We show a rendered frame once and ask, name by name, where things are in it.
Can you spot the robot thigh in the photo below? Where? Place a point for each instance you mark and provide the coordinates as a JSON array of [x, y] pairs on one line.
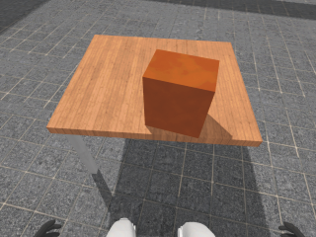
[[194, 229], [122, 228]]

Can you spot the robot right hand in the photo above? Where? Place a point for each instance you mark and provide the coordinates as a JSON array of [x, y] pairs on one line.
[[291, 228]]

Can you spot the robot left hand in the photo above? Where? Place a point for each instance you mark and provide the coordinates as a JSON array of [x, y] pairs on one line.
[[47, 227]]

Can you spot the right robot thigh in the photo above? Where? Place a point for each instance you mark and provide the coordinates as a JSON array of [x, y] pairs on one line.
[[194, 229]]

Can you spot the table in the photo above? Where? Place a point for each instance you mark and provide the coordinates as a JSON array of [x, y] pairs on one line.
[[105, 95]]

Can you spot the left robot thigh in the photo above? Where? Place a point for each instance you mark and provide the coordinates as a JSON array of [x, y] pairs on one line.
[[122, 228]]

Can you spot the carton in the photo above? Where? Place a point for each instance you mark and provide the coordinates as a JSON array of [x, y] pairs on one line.
[[178, 90]]

